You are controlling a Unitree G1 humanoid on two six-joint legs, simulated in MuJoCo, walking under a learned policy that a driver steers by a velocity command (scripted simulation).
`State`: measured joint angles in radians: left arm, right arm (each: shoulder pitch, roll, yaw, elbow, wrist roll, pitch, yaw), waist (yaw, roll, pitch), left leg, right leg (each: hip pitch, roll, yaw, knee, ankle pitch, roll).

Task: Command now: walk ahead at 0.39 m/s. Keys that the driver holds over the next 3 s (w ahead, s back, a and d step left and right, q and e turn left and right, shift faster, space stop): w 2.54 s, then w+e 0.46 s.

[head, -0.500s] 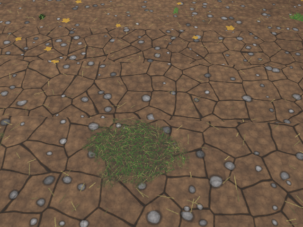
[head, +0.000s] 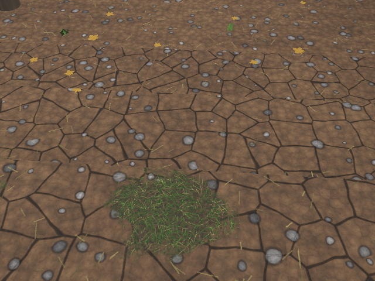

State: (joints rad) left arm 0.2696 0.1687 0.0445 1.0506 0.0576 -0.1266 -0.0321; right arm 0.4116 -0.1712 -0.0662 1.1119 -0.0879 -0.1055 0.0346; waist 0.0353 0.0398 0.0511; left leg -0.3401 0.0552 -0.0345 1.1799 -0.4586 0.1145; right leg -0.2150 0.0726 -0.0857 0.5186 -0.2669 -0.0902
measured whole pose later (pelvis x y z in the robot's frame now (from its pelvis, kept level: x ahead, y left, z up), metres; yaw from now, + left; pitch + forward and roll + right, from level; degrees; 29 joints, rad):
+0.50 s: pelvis +0.23 +0.08 +0.00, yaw -1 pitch -1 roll +1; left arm 0.30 0.19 0.06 1.01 0.08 -0.12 -0.03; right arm 0.33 -0.16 -0.06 1.02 -0.07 -0.13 0.01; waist -0.03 -0.04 0.02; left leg -0.21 -0.05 0.10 0.49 -0.27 0.08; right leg -0.49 -0.03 0.07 1.23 -0.27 -0.13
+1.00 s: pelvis +0.56 +0.04 -0.14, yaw +0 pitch +1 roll +3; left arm 0.07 0.21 0.03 0.89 0.08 -0.09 -0.06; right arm 0.67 -0.12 0.03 1.14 -0.07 -0.09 0.08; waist -0.13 -0.05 0.00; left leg -0.12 -0.07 -0.02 1.48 -0.81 0.01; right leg -0.33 -0.05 -0.06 0.45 -0.15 -0.06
